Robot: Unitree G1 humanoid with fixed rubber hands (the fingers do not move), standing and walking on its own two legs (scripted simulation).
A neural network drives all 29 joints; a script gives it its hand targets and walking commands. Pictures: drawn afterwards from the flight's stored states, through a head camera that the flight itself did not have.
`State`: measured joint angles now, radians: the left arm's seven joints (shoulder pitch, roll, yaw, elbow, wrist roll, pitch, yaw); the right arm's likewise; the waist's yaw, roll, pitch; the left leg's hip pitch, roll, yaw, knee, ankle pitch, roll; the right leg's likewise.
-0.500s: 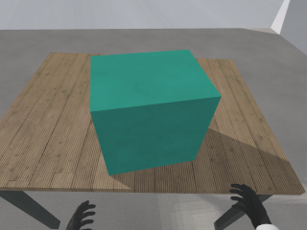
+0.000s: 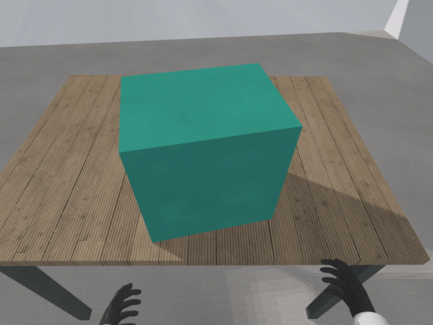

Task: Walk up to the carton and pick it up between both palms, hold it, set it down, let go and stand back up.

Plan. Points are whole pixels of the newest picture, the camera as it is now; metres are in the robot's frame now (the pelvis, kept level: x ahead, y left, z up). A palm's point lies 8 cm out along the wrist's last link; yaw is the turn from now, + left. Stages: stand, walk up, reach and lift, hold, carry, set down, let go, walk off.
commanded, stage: set down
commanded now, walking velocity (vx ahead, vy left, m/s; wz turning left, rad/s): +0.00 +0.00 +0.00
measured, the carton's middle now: (204, 155) +0.45 +0.07 +0.06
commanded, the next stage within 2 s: let go in 0.22 s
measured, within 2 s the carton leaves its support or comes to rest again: neither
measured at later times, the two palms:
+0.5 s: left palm (110, 300) +0.19 +0.23 -0.09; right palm (353, 302) +0.20 -0.24 -0.08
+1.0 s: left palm out of the picture +0.10 +0.31 -0.10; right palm out of the picture +0.12 -0.29 -0.11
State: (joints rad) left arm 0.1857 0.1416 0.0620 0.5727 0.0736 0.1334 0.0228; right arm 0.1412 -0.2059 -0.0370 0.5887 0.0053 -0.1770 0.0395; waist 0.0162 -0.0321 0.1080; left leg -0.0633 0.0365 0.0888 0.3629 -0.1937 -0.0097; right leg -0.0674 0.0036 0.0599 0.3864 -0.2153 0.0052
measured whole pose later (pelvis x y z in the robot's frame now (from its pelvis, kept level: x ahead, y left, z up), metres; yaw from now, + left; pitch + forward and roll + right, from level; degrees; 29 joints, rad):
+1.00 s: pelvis +0.02 +0.01 +0.00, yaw +3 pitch -1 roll +0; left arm 0.20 0.36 0.04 0.87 0.03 -0.01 -0.01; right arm 0.19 -0.37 -0.04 0.95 -0.03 -0.03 0.01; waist 0.00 0.00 0.02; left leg -0.17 0.01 0.05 0.44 -0.25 0.01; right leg -0.14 -0.03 0.01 0.43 -0.27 0.03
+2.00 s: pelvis +0.01 +0.01 +0.00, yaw +2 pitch -2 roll +0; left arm 0.13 0.35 -0.02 1.09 0.02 -0.02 0.00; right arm 0.15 -0.36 0.00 1.08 -0.02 -0.02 0.01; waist 0.01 0.01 0.03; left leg -0.13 0.01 0.05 0.35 -0.19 0.00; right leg -0.10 -0.02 0.02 0.34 -0.20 0.03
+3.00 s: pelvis +0.01 +0.01 +0.00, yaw +3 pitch -2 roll +0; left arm 0.10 0.36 0.00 1.12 0.01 -0.01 0.00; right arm 0.11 -0.35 -0.01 1.12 -0.01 -0.01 0.00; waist 0.00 0.00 0.05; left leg -0.12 0.02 0.04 0.32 -0.18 0.00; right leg -0.09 -0.02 0.01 0.31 -0.19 0.02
